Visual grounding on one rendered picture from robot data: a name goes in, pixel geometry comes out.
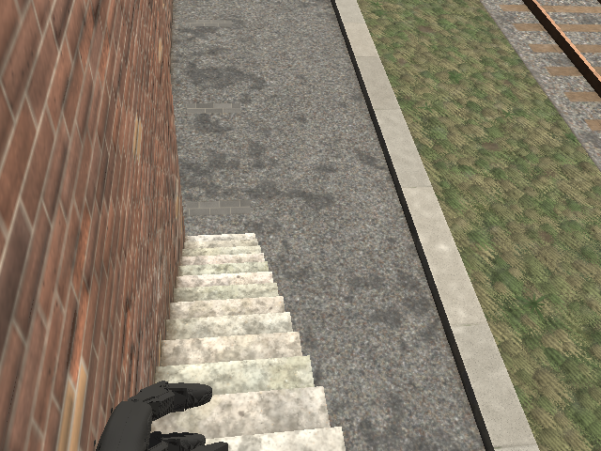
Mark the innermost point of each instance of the stairs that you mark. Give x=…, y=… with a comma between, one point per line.
x=228, y=329

